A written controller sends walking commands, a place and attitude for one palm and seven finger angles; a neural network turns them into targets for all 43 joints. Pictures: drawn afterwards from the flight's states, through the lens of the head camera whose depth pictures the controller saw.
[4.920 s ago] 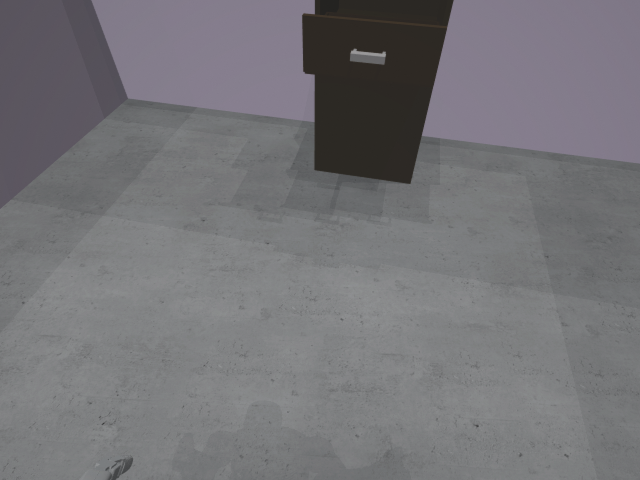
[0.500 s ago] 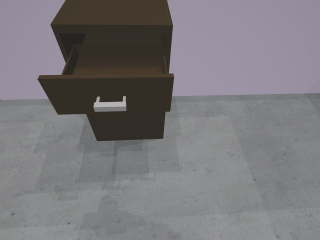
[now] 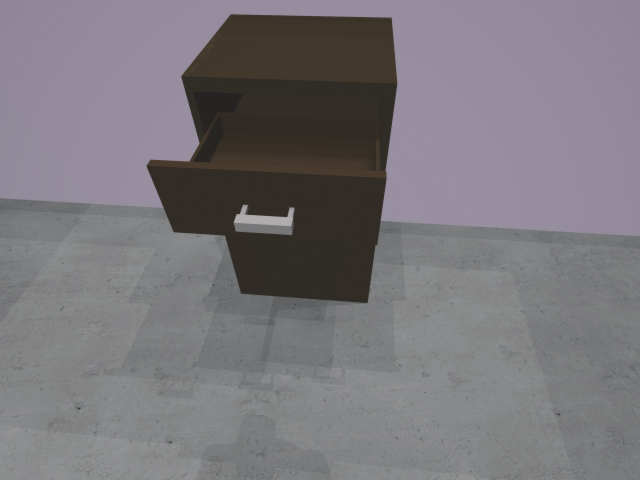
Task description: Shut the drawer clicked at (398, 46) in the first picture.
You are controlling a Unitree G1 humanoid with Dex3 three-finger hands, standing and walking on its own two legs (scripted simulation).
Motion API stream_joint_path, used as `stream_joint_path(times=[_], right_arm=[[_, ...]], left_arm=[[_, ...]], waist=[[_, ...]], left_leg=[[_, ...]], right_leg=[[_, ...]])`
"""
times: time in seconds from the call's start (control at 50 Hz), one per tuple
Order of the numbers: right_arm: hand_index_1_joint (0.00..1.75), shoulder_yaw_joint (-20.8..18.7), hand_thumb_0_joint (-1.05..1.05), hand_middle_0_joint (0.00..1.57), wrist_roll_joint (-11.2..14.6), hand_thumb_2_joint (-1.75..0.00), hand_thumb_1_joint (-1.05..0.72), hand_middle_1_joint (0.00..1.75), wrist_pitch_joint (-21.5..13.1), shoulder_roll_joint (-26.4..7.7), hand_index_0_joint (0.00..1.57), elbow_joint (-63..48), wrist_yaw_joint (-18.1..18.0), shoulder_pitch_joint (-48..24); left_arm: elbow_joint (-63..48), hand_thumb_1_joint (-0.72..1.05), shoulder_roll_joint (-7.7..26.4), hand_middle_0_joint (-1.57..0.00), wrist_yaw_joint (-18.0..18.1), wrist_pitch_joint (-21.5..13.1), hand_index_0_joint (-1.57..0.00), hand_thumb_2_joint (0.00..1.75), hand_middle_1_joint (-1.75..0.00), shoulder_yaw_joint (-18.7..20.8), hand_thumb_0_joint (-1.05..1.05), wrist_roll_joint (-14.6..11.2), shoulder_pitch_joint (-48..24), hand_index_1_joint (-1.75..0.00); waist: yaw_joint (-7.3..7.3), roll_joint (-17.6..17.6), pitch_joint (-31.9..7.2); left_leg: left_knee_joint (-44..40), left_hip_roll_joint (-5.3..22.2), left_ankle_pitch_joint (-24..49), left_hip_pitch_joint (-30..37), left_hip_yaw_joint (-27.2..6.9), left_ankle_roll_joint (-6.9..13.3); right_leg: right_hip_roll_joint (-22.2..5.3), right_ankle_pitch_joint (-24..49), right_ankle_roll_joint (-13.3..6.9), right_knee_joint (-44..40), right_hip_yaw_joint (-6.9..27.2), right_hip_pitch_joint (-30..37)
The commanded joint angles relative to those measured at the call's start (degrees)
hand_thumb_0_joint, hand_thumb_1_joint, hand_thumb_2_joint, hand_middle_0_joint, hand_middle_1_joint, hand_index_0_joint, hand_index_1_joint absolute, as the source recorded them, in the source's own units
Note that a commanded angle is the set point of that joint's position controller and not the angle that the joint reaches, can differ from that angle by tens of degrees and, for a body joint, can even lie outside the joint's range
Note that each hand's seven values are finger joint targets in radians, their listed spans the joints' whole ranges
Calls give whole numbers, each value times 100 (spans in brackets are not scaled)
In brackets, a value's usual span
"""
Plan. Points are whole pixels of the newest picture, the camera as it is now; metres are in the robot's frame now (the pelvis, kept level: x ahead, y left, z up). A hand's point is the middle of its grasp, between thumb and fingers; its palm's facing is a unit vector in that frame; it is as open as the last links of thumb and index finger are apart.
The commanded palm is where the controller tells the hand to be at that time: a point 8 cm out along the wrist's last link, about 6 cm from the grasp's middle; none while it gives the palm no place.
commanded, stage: take the last steps up to it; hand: left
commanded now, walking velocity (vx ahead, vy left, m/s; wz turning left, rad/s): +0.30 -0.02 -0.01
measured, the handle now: (266, 217) +0.58 +0.17 -0.04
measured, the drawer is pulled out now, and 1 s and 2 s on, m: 0.29 0.29 0.29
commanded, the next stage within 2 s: come to a stop and stand still in 0.82 s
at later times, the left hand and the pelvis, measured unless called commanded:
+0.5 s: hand (195, 452) +0.19 +0.22 -0.18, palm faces -0.02 -0.98 -0.18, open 7.4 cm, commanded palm none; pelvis +0.12 +0.04 -0.01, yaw -3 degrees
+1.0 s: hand (268, 377) +0.32 +0.13 -0.17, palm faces +0.00 -0.98 -0.22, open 7.2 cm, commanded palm none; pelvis +0.28 -0.05 -0.01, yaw -3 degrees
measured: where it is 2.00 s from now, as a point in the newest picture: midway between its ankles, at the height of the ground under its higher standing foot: outside the picture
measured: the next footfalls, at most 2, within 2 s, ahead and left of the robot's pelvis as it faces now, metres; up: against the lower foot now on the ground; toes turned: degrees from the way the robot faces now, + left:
left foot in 0.12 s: +0.08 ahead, +0.14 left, +0.00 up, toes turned +7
right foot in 0.66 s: +0.32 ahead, -0.13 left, +0.00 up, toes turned -11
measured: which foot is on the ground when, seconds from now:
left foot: up 0.00-0.10, down 0.12-0.66, up 0.68-1.00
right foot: down 0.00-0.12, up 0.14-0.64, down 0.66-1.00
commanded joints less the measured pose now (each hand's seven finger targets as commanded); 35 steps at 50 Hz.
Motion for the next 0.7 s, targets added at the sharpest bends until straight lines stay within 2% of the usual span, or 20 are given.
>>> stream_joint_path(times=[0.0,0.06,0.08,0.1,0.12,0.14,0.16,0.18,0.22,0.24,0.28,0.38,0.44,0.54,0.56,0.6,0.62,0.64,0.66,0.68], right_arm=[[30,77,0,20,74,-90,-90,30,-331,4,20,-552,5,-521],[30,104,0,20,84,-90,-90,30,-459,-25,20,-236,-72,262],[30,50,0,20,90,-90,-90,30,-503,-300,20,-68,-140,777],[30,-76,0,20,35,-90,-90,30,-522,-784,20,76,-186,1338],[30,-118,0,20,24,-90,-90,30,-471,-1058,20,105,-223,1678],[30,-86,0,20,22,-90,-90,30,-446,-969,20,47,-234,1422],[30,-17,0,20,29,-90,-90,30,-481,-754,20,37,-271,1210],[30,44,0,20,43,-90,-90,30,-502,-457,20,-30,-284,909],[30,119,0,20,64,-90,-90,30,-609,-250,20,-109,-289,720],[30,125,0,20,76,-90,-90,30,-652,-222,20,-80,-302,783],[30,153,0,20,108,-90,-90,30,-710,-199,20,-25,-323,924],[30,181,0,20,90,-90,-90,30,-730,-136,20,167,-347,1303],[30,159,0,20,48,-90,-90,30,-716,-132,20,288,-351,1568],[30,118,0,20,-16,-90,-90,30,-658,-282,20,385,-332,1639],[30,113,0,20,-18,-90,-90,30,-647,-299,20,397,-323,1566],[30,88,0,20,34,-90,-90,30,-624,-416,20,373,-309,1344],[30,76,0,20,81,-90,-90,30,-631,-385,20,362,-267,1290],[30,110,0,20,155,-90,-90,30,-628,-41,20,279,-207,1651],[30,165,0,20,200,-90,-90,30,-549,5,20,85,-236,1638],[30,121,0,20,185,-90,-90,30,-512,43,20,67,-267,1346]], left_arm=[[-42,90,1078,-20,42,-69,-20,90,-30,225,0,-18,268,-30],[36,90,931,-20,19,-15,-20,90,-30,208,0,-96,93,-30],[6,90,719,-20,-2,5,-20,90,-30,158,0,-113,46,-30],[-124,90,418,-20,-38,23,-20,90,-30,100,0,-131,-69,-30],[-324,90,437,-20,-26,27,-20,90,-30,94,0,-76,-396,-30],[-376,90,507,-20,-29,46,-20,90,-30,136,0,-31,-579,-30],[-303,90,507,-20,-29,98,-20,90,-30,143,0,-2,-541,-30],[-179,90,549,-20,-65,117,-20,90,-30,174,0,-11,-482,-30],[-56,90,404,-20,-131,115,-20,90,-30,170,0,-16,-245,-30],[-24,90,370,-20,-133,126,-20,90,-30,171,0,-18,-228,-30],[-50,90,359,-20,-124,155,-20,90,-30,186,0,-39,-269,-30],[-346,90,469,-20,-131,216,-20,90,-30,223,0,-59,-970,-30],[-577,90,430,-20,-158,208,-20,90,-30,179,0,-67,-1601,-30],[-788,90,388,-20,-166,120,-20,90,-30,149,0,-109,-2106,-30],[-766,90,455,-20,-149,101,-20,90,-30,164,0,-115,-1972,-30],[-432,90,632,-20,-129,20,-20,90,-30,233,0,-96,-916,-30],[-165,90,913,-20,-97,-58,-20,90,-30,309,0,-64,-61,-30],[-1,90,1516,-20,-17,-117,-20,90,-30,466,0,-26,529,-30],[-1,90,1870,-20,17,-105,-20,90,-30,493,0,-159,709,-30],[-73,90,1685,-20,47,-57,-20,90,-30,446,0,-185,267,-30]], waist=[[50,-1108,563],[-324,-716,349],[-552,108,177],[-766,1444,144],[-871,1465,404],[-766,971,730],[-645,1222,813],[-508,885,1048],[-287,380,904],[-268,250,781],[-207,298,653],[-281,473,847],[-453,424,1006],[-570,580,980],[-476,615,893],[8,314,295],[384,-58,-289],[492,-1478,-1133],[348,-1764,-1485],[277,-1018,-915]], left_leg=[[-949,-78,-290,-174,286,86],[-2207,-275,428,1601,571,90],[-2508,113,78,2433,47,172],[-3282,1347,-1070,2722,-1697,547],[-3937,1997,-1622,2455,-2594,935],[-4068,2039,-1841,1939,-2495,1040],[-4146,1821,-1768,1587,-2332,938],[-4153,1642,-1480,1292,-1877,890],[-4054,1250,-174,1295,-1063,791],[-3975,1168,469,1449,-823,805],[-3868,1095,1555,1666,-466,802],[-3774,1224,2377,2022,-318,1016],[-3708,1293,2523,2213,-277,1075],[-3304,1281,3231,2143,3,932],[-3100,1308,3581,1969,9,909],[-1998,1047,4040,1750,290,691],[-893,747,3477,1238,452,484],[882,37,829,-99,739,223],[2390,-414,-1539,-529,220,157],[2847,-164,-1394,-727,-242,237]], right_leg=[[-1420,-1079,-791,-1045,1426,-226],[-922,-1280,-466,-266,897,-1163],[-667,-1340,-277,535,639,-1782],[-97,-1606,-8,2019,44,-2660],[48,-1909,-2,3120,182,-3180],[-193,-1719,-77,3659,497,-3235],[-262,-1437,-85,4050,632,-3209],[-398,-1001,-73,4261,715,-3192],[-412,-262,30,4345,688,-2995],[-399,-83,75,4366,665,-2987],[-381,137,129,4404,671,-3081],[-454,285,195,4103,659,-3652],[-490,256,166,3381,525,-3737],[-244,-2,-75,2042,222,-2787],[-149,-93,-139,1856,179,-2325],[158,383,-227,1275,-17,-819],[40,728,-301,995,217,493],[-1412,1380,-739,694,1970,1970],[-2321,2406,-1230,3,3367,1887],[-2227,2089,-1356,-147,2953,1257]])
